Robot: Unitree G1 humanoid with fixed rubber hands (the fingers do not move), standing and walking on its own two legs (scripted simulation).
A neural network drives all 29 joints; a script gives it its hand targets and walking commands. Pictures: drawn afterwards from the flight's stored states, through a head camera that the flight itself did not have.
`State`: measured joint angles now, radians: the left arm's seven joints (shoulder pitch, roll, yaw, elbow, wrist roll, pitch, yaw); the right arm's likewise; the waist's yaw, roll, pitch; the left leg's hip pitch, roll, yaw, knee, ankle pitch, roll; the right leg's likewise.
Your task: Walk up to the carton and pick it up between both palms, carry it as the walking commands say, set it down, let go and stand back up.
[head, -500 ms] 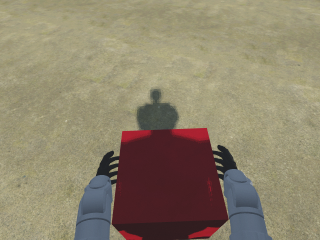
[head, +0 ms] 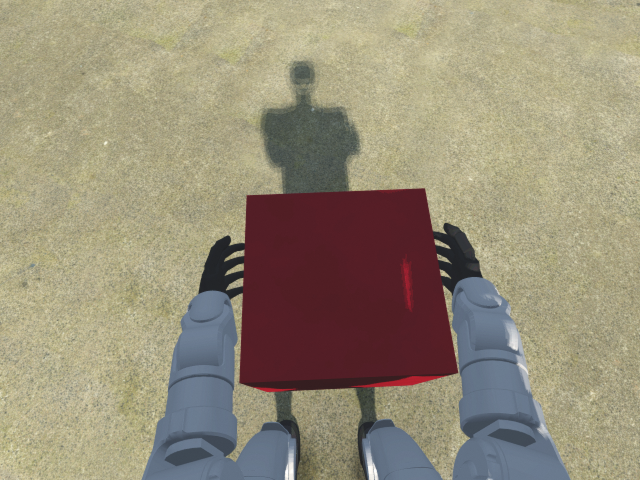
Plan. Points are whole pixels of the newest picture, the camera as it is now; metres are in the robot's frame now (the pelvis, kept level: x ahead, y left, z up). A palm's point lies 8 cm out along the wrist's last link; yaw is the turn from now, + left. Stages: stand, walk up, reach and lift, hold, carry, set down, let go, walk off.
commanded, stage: set down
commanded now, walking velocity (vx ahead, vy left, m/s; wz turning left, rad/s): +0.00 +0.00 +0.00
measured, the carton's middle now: (338, 300) +0.35 -0.02 -0.12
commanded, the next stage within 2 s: none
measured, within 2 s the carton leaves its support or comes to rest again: neither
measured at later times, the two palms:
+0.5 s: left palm (232, 289) +0.38 +0.14 -0.13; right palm (442, 278) +0.38 -0.19 -0.13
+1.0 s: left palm (243, 289) +0.41 +0.14 -0.21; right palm (426, 278) +0.41 -0.19 -0.20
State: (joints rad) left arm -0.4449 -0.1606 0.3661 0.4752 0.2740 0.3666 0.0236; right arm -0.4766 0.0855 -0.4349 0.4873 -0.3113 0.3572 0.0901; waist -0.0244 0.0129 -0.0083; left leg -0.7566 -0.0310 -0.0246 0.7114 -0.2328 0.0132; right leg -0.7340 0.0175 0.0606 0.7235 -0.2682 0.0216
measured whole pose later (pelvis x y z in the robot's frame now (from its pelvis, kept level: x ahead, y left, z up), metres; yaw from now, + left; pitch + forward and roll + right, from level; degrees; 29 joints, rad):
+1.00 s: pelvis -0.03 +0.00 -0.14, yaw -1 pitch +42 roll -1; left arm -0.77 -0.05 0.39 0.61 0.19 0.33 0.07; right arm -0.80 -0.02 -0.46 0.62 -0.20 0.33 0.03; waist -0.02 0.01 -0.23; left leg -1.67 -0.07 -0.06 1.36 -0.41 -0.01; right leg -1.64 0.08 0.07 1.37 -0.45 0.04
